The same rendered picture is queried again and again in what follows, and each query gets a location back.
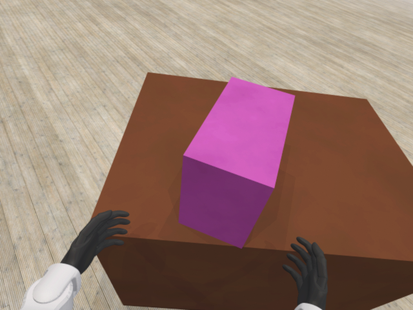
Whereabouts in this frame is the robot left hand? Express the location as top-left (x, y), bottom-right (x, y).
top-left (61, 210), bottom-right (130, 274)

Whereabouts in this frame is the left robot forearm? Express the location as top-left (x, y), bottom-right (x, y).
top-left (20, 263), bottom-right (81, 310)

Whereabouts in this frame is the pedestal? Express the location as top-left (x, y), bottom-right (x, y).
top-left (91, 72), bottom-right (413, 310)

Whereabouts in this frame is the robot right hand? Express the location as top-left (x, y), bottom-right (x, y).
top-left (282, 237), bottom-right (328, 310)

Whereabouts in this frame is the carton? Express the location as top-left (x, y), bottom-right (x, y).
top-left (179, 77), bottom-right (295, 249)

